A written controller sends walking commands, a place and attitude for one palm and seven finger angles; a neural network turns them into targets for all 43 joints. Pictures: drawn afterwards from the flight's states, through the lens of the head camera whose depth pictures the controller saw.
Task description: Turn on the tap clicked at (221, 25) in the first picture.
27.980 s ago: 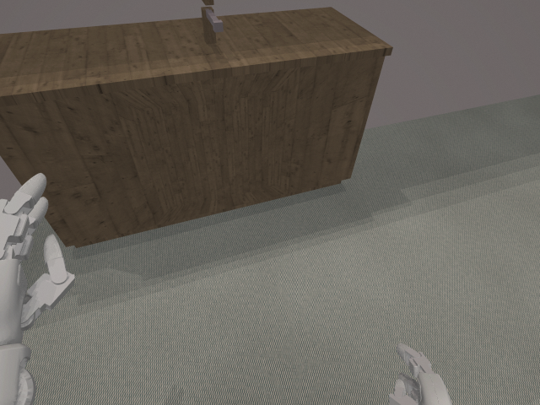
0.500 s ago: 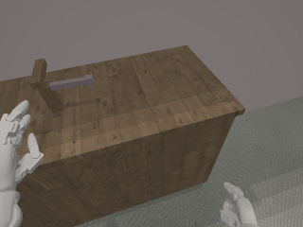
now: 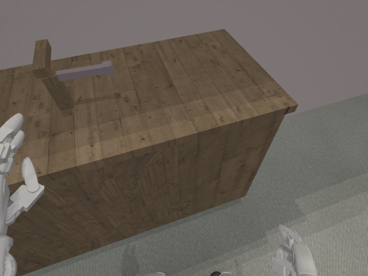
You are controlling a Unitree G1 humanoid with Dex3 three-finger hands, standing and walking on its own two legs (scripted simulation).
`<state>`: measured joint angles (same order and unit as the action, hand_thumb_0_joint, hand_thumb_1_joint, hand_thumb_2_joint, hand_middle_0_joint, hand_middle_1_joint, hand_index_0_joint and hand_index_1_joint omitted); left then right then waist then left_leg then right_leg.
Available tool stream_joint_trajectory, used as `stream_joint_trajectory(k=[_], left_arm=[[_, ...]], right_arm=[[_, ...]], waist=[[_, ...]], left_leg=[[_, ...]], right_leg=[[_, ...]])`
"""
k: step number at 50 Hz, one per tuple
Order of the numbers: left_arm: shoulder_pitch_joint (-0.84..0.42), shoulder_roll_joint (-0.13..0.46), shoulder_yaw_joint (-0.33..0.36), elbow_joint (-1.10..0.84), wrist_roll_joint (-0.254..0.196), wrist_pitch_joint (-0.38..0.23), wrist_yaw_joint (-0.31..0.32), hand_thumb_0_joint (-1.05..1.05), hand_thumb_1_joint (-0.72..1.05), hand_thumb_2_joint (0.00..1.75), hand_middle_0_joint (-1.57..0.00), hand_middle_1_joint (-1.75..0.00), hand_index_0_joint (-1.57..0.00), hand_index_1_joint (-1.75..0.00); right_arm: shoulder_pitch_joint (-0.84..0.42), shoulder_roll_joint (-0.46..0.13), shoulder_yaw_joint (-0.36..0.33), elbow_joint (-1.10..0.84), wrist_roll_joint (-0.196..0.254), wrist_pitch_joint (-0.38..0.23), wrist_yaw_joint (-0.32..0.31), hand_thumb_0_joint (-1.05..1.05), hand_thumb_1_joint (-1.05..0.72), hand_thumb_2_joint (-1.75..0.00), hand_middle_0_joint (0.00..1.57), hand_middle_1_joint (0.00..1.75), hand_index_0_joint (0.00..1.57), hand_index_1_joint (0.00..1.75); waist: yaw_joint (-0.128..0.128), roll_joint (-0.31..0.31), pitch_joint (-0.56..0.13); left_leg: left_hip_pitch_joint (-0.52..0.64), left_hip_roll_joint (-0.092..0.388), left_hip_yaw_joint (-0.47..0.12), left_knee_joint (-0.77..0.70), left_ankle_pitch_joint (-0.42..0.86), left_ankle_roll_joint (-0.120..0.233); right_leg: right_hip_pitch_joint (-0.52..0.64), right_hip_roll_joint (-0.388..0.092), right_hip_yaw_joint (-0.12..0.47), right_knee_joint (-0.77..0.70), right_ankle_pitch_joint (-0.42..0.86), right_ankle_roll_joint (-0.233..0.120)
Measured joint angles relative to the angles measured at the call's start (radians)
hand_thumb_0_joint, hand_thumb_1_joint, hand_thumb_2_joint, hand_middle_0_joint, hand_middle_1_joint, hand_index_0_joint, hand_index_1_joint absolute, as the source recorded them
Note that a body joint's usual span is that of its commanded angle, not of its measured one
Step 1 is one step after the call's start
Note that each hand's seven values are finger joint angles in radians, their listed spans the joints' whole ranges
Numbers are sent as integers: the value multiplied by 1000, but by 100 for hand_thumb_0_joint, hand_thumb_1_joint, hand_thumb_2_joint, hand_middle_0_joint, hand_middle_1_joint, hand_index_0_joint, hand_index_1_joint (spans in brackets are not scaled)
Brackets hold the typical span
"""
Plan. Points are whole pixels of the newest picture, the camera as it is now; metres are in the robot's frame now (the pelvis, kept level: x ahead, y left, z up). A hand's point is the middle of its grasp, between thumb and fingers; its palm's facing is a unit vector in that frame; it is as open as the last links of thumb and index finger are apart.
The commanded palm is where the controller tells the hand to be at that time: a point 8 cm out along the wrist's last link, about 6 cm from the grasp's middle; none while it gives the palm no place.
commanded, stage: step back with the hand held close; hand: left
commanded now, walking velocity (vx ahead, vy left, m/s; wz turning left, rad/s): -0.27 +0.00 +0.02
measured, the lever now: (108, 68) +0.59 +0.25 +0.12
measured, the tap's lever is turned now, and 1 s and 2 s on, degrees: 86 86 86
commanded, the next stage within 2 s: stop stepping back and stand still in 0.68 s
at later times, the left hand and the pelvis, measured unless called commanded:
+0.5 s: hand (33, 223) +0.17 +0.22 +0.17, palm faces +0.27 -0.84 -0.48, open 7.4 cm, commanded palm +0.10 +0.28 +0.19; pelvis -0.06 +0.00 +0.00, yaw +0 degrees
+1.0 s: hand out of the picture +0.02 +0.19 +0.18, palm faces +0.35 -0.83 -0.45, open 7.4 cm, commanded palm -0.03 +0.24 +0.19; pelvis -0.20 -0.04 +0.02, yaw -1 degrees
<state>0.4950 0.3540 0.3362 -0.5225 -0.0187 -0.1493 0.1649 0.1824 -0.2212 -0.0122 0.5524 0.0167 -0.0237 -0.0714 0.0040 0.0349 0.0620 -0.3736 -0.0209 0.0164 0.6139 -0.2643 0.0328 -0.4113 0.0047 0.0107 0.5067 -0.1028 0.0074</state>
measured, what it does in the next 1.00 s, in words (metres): walks backwards: right foot, then left foot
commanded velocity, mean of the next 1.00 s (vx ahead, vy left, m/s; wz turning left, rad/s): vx -0.22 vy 0.03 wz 0.02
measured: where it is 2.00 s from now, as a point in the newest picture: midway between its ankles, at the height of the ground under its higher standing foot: outside the picture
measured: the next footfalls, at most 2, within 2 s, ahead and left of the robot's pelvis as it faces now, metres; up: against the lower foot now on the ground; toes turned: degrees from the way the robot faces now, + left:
right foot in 0.24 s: +0.01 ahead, -0.12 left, +0.00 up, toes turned +2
left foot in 0.48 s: -0.02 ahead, +0.11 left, +0.00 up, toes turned +1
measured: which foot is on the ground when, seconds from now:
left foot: down 0.00-0.32, up 0.34-0.46, down 0.48-0.84, up 0.86-1.00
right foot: down 0.00-0.08, up 0.10-0.22, down 0.24-0.54, up 0.56-0.82, down 0.84-1.00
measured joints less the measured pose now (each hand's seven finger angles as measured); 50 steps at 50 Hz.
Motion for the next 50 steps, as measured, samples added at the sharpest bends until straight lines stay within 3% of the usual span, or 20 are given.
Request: stream_joint_trajectory(k=[6, 9, 13, 15, 17, 21, 25, 27, 29, 33, 37, 40, 42, 44, 47, 50], left_arm=[[-18, 11, 15, -9, 17, 3, 9, 2, 89, 89, -21, -30, -21, -31], [-34, 18, 36, 3, 20, 4, 12, 2, 89, 89, -21, -30, -21, -31], [-29, -7, 49, 3, 3, 2, 15, 2, 89, 89, -21, -30, -21, -31], [-52, -33, 18, 10, -3, 8, 9, 2, 90, 89, -21, -30, -21, -31], [-60, -29, -16, 0, -11, 17, -5, 2, 90, 89, -21, -30, -20, -31], [-3, 6, -36, -47, -18, 10, -34, 2, 89, 89, -21, -30, -21, -31], [55, 59, 5, -88, -23, -8, -33, 2, 89, 89, -22, -30, -21, -31], [43, 86, 32, -81, -28, -9, -24, 2, 89, 89, -22, -30, -21, -31], [32, 100, 55, -67, -31, 0, -14, 2, 89, 89, -22, -30, -21, -31], [1, 57, 40, -51, -29, 30, 7, 2, 89, 89, -21, -30, -21, -31], [-26, 10, -3, -46, -30, 65, 15, 2, 90, 89, -21, -30, -21, -31], [-35, 10, -17, -45, -38, 78, 12, 2, 90, 89, -21, -30, -21, -31], [-23, 30, -6, -57, -40, 74, 7, 2, 90, 89, -21, -30, -21, -31], [-17, 16, -15, -54, -37, 64, -1, 2, 89, 89, -21, -30, -21, -31], [20, 12, -23, -55, -35, 56, -14, 2, 89, 89, -21, -30, -21, -31], [43, 20, -8, -25, -33, 42, -12, 2, 89, 89, -21, -30, -21, -31]], right_arm=[[15, 12, 4, 7, -4, -14, -10, 2, -90, -90, 20, 30, 21, 30], [39, 35, 6, 21, -11, -32, -8, 2, -90, -90, 20, 30, 21, 30], [12, 48, 27, 42, -21, -49, 7, 2, -90, -90, 21, 30, 21, 30], [-33, 39, 26, 51, -18, -44, 12, 2, -90, -90, 21, 30, 21, 30], [-60, 38, 18, 44, -8, -33, 14, 2, -90, -90, 21, 30, 21, 30], [-77, 32, -2, 13, 1, -8, 13, 2, -90, -90, 21, 30, 21, 30], [-68, 10, -15, -11, 1, 6, -4, 2, -90, -90, 21, 30, 21, 30], [-72, 11, -26, -3, 5, 8, -14, 2, -90, -90, 20, 30, 21, 30], [-70, 18, -25, 2, -2, -1, -14, 2, -91, -90, 20, 30, 20, 30], [-48, 36, -9, 21, -10, -52, 5, 2, -91, -90, 20, 30, 20, 30], [-38, 65, 18, 44, -17, -75, 16, 2, -90, -90, 20, 30, 21, 30], [-44, 81, 34, 55, -23, -79, 18, 2, -90, -90, 21, 30, 21, 30], [-49, 87, 42, 48, -24, -76, 22, 2, -90, -90, 21, 30, 21, 30], [-63, 69, 38, 55, -20, -60, 25, 2, -90, -90, 21, 30, 21, 30], [-34, 46, 27, 61, -5, -40, 27, 2, -90, -90, 21, 30, 21, 30], [17, 21, 14, 53, 2, -34, 19, 2, -90, -90, 21, 30, 21, 30]], waist=[[-2, -4, 14], [2, -6, -9], [31, -14, -30], [33, 15, -1], [23, 14, 12], [-13, -8, -4], [-33, -24, -24], [-21, -52, -9], [-2, -72, 3], [24, -58, 11], [28, -46, 0], [22, -38, -13], [21, -44, -21], [20, -5, -9], [11, -14, -27], [-11, -33, -59]], left_leg=[[-14, -2, -3, 6, 32, 14], [-13, -2, -21, -26, 55, 8], [-44, 19, 2, -52, 78, -9], [-52, 46, 0, -65, 105, -22], [-72, 49, 1, -35, 112, -34], [-88, 29, -22, 130, -56, -46], [9, 39, -14, -14, 5, -46], [24, 19, -2, -65, -10, -27], [30, 10, 14, -94, 26, -14], [48, 29, 13, -153, 91, -16], [41, 49, 4, -201, 152, -29], [7, 61, -5, -210, 191, -45], [-39, 63, -1, -174, 189, -58], [-95, 74, -26, -40, 45, -64], [-136, 28, -24, 203, -52, -59], [-60, 19, 17, 178, -67, -48]], right_leg=[[-34, 12, 17, 134, -110, 20], [18, 31, 20, 224, -183, 18], [126, 37, 26, 53, -230, -14], [121, 62, 23, 17, -162, -25], [114, 63, 21, 6, -142, -29], [82, 46, 19, 8, -135, -29], [38, 30, 12, 21, -121, -11], [19, 9, 20, 38, -108, 2], [-11, 5, 32, 136, -191, 9], [-16, 20, 21, 299, -302, 12], [40, 18, 9, 281, -312, 16], [110, 17, 10, 165, -289, 12], [173, 4, 9, 4, -210, -4], [162, 32, 1, -11, -175, -26], [152, 19, 9, -32, -143, -35], [145, -1, 6, -42, -126, -35]])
